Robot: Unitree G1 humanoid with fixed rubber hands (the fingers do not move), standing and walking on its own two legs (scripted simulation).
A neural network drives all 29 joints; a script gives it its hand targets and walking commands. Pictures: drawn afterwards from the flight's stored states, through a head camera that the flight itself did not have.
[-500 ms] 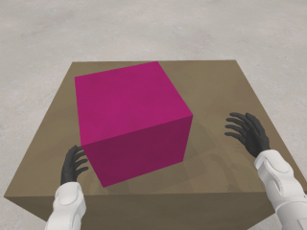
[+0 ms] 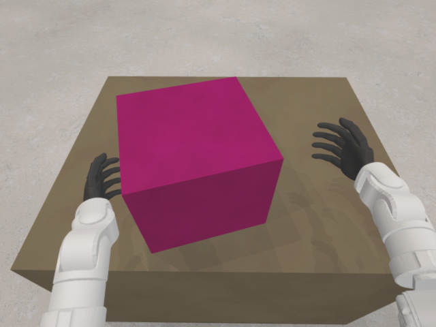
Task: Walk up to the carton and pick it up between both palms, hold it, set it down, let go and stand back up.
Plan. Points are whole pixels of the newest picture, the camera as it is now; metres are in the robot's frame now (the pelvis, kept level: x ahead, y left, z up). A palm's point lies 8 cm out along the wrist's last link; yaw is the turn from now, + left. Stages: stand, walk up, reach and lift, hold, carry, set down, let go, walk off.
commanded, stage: reach and lift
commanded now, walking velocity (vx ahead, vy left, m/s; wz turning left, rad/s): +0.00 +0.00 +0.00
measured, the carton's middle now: (194, 162) +0.48 +0.08 -0.01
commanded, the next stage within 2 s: none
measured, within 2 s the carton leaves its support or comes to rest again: neither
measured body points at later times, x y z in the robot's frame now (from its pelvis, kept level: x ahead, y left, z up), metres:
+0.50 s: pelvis -0.01 +0.01 +0.00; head +0.06 +0.00 +0.45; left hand +0.38 +0.25 +0.12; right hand +0.47 -0.20 +0.15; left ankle +0.02 +0.17 -0.74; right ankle +0.00 -0.08 -0.74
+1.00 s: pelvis +0.00 +0.01 +0.00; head +0.12 +0.00 +0.43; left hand +0.41 +0.26 +0.08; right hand +0.50 -0.20 +0.08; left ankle +0.02 +0.17 -0.74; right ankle +0.00 -0.08 -0.74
